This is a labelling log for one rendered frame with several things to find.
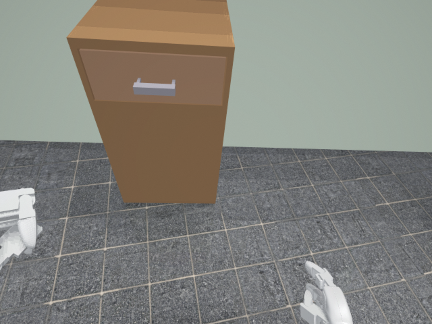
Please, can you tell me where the handle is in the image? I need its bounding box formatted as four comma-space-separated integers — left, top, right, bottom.
133, 78, 176, 96

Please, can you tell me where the drawer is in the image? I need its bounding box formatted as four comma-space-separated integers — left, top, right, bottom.
79, 49, 226, 105

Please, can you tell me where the robot left hand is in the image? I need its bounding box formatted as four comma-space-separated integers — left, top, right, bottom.
0, 188, 43, 272

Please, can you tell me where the cabinet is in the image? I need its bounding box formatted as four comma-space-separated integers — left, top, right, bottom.
66, 0, 235, 204

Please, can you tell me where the robot right hand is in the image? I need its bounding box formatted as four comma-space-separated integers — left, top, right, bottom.
300, 261, 353, 324

